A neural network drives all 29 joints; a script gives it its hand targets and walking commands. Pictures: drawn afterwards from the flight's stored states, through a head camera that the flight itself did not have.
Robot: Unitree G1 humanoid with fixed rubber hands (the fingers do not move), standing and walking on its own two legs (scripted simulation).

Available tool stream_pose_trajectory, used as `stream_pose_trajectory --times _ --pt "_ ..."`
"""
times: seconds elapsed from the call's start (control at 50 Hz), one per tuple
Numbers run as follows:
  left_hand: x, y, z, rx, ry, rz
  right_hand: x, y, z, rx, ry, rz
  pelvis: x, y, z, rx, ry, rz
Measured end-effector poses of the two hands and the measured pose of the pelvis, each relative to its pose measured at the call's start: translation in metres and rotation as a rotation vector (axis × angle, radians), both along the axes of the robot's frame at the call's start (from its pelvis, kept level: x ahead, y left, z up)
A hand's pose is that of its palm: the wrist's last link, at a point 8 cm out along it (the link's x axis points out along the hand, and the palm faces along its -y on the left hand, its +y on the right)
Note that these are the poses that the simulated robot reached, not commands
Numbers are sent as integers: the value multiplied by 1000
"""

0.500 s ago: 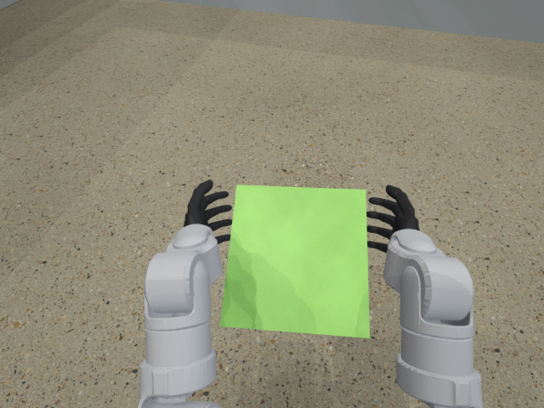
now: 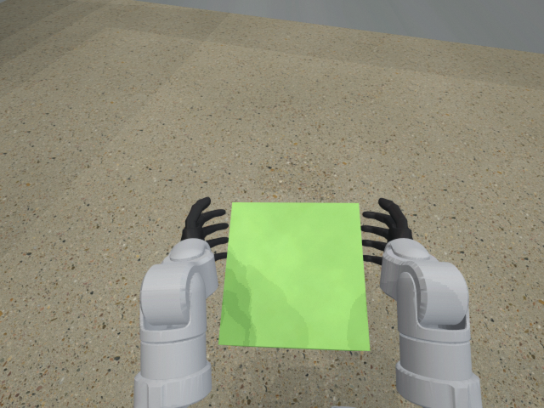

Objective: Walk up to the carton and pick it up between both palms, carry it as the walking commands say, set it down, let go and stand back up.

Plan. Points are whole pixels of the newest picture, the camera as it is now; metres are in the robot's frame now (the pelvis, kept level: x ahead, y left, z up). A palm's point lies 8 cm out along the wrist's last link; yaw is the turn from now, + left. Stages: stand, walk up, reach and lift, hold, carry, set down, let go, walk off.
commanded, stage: carry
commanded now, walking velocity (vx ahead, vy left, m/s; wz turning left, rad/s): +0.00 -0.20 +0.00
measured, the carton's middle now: (294, 281) +0.30 +0.00 +0.00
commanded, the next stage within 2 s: none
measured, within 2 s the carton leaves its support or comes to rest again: neither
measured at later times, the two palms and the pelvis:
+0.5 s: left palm (278, 267) +0.25 +0.03 +0.12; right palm (493, 289) +0.24 -0.23 +0.11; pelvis -0.05 -0.09 +0.00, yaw -1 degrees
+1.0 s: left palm (332, 302) +0.21 -0.03 +0.11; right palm out of the picture +0.19 -0.30 +0.10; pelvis -0.09 -0.15 +0.00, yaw -4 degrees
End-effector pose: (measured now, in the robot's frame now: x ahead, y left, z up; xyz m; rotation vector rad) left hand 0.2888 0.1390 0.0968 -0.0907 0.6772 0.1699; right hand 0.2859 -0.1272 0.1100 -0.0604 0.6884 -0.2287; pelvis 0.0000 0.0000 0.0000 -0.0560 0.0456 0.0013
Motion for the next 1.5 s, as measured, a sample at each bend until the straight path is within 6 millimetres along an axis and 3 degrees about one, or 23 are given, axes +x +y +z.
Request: stream_pose_trajectory --times 0.12,0.32,0.42,0.52,0.66,0.8,1.04,1.16,1.28,1.5 --pt "-5 -15 8 -14 -17 -3 -9 -14 10 -17 -14 -8 -10 -14 7 -24 4 -14" --pt "-17 -82 13 56 -41 -24 -29 -81 -9 50 -27 -39 -29 -66 -4 43 9 -32" --pt "-28 -103 22 78 -30 -45 -43 -101 -9 78 -8 -51 -40 -80 4 55 2 -35" --pt "-38 -109 24 64 -55 -39 -53 -107 -1 65 -34 -45 -50 -89 3 49 -7 -27" --pt "-53 -101 9 12 -48 -34 -66 -100 0 8 -25 -36 -61 -89 -3 17 -13 -25" --pt "-63 -109 12 -1 -29 -37 -77 -108 8 -12 -5 -37 -72 -98 7 -20 -10 -43" --pt "-80 -186 16 63 -34 -71 -105 -183 -10 55 0 -76 -95 -157 1 42 -1 -71" --pt "-91 -211 27 82 -54 -77 -118 -207 -5 75 -18 -81 -107 -177 5 70 -10 -67" --pt "-105 -219 24 66 -60 -72 -130 -216 -3 59 -22 -75 -120 -189 2 60 -15 -60" --pt "-128 -209 8 26 -25 -69 -149 -208 -2 14 8 -59 -136 -189 1 18 -19 -64"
